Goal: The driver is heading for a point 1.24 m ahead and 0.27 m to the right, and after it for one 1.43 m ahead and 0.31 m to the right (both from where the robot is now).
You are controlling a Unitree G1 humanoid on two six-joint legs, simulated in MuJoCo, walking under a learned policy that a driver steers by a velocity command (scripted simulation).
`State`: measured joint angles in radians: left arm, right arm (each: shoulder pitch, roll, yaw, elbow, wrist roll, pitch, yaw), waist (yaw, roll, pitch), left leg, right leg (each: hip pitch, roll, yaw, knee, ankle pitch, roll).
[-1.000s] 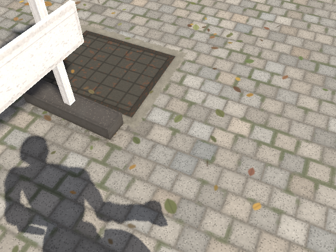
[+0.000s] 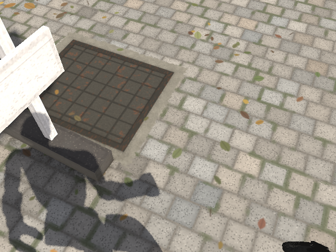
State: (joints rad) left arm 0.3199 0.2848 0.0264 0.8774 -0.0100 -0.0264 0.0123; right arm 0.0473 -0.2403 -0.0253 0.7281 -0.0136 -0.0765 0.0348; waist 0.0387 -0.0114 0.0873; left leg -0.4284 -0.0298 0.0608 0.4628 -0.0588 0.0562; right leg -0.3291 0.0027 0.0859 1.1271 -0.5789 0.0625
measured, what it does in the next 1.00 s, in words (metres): walks ahead: right foot, then left foot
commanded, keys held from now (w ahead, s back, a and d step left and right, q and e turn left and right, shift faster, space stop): s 0.16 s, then w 0.84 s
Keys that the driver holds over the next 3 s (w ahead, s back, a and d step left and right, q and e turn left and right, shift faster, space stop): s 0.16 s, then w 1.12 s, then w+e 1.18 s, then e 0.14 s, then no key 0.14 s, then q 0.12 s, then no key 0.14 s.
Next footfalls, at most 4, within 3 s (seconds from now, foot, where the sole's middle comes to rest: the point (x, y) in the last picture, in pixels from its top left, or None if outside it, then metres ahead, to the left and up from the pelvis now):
0.30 right None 0.07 -0.14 -0.76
0.76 left None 0.28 0.13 -0.76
1.28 right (203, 198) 0.63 -0.09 -0.76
1.76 left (155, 142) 0.90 0.13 -0.76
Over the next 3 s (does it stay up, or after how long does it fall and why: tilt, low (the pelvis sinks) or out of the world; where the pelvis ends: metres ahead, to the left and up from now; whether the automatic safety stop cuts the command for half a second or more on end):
stays up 1.22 -0.21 0.00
